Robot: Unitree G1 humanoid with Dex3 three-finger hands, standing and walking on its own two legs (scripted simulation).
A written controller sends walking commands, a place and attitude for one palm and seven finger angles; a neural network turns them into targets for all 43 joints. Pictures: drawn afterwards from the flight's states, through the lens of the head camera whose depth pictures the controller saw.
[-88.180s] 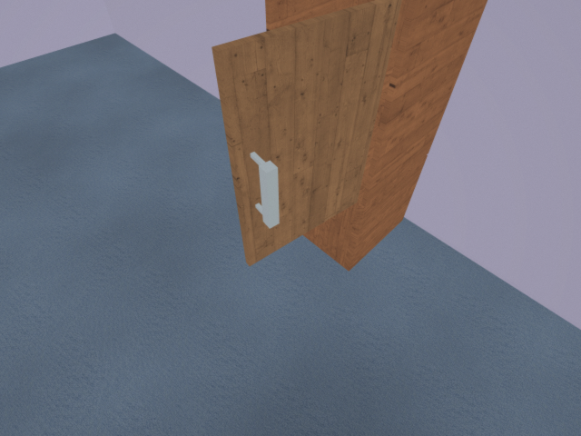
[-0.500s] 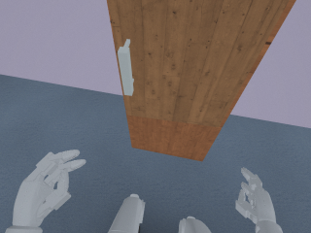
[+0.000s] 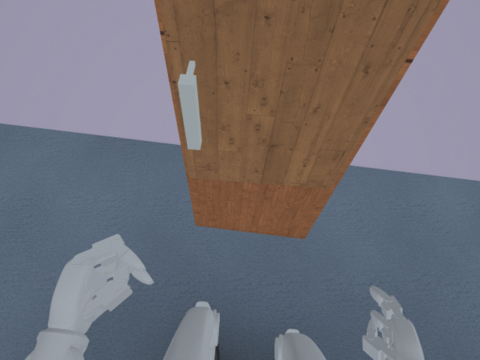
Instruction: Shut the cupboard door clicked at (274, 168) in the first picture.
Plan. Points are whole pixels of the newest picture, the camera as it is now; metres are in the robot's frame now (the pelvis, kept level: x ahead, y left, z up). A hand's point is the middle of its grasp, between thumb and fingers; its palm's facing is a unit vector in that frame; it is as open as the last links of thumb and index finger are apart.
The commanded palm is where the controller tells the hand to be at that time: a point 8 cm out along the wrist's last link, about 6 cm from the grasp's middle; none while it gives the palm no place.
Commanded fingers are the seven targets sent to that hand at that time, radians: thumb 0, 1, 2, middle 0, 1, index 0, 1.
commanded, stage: raise the hand and make a fist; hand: left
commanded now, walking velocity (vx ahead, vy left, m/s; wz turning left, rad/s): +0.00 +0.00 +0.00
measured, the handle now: (193, 107) +0.55 +0.14 +0.06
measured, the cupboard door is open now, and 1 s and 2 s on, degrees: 3 3 3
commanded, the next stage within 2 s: bring the fist close to the handle in 0.88 s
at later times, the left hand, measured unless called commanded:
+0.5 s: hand (110, 269) +0.23 +0.20 +0.08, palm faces +0.05 -1.00 -0.05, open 3.1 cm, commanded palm +0.20 +0.24 +0.07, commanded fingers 0.00 0.90 0.90 -1.30 -1.50 -1.30 -1.50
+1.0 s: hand (144, 270) +0.23 +0.16 +0.06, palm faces -0.01 -1.00 -0.02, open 3.1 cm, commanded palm +0.22 +0.22 +0.07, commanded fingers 0.00 0.90 0.90 -1.30 -1.50 -1.30 -1.50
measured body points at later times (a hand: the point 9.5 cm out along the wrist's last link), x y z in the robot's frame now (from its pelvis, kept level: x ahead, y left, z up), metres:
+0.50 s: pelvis +0.01 +0.00 +0.01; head +0.06 +0.02 +0.46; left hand +0.22 +0.25 +0.08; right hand +0.19 -0.23 -0.05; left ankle +0.08 +0.09 -0.63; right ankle +0.00 -0.13 -0.63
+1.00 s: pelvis +0.02 -0.02 +0.01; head +0.07 -0.02 +0.46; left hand +0.23 +0.21 +0.06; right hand +0.20 -0.26 -0.07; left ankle +0.08 +0.09 -0.63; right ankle +0.00 -0.13 -0.63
